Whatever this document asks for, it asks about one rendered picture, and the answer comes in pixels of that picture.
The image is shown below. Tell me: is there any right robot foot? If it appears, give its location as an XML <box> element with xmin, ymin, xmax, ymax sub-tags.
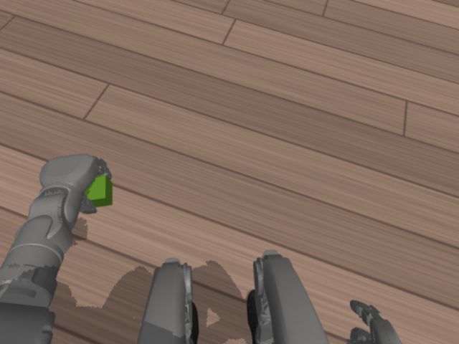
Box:
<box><xmin>247</xmin><ymin>290</ymin><xmax>273</xmax><ymax>344</ymax></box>

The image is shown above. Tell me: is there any left robot arm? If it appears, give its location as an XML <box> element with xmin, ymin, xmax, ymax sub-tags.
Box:
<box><xmin>0</xmin><ymin>183</ymin><xmax>82</xmax><ymax>344</ymax></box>

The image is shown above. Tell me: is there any small box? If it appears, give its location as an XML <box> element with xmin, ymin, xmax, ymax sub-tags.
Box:
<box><xmin>84</xmin><ymin>175</ymin><xmax>113</xmax><ymax>207</ymax></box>

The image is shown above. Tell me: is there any right robot hand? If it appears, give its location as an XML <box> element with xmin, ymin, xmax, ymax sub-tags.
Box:
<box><xmin>346</xmin><ymin>300</ymin><xmax>402</xmax><ymax>344</ymax></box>

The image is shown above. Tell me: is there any left robot hand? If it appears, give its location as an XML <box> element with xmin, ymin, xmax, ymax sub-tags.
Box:
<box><xmin>39</xmin><ymin>153</ymin><xmax>112</xmax><ymax>214</ymax></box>

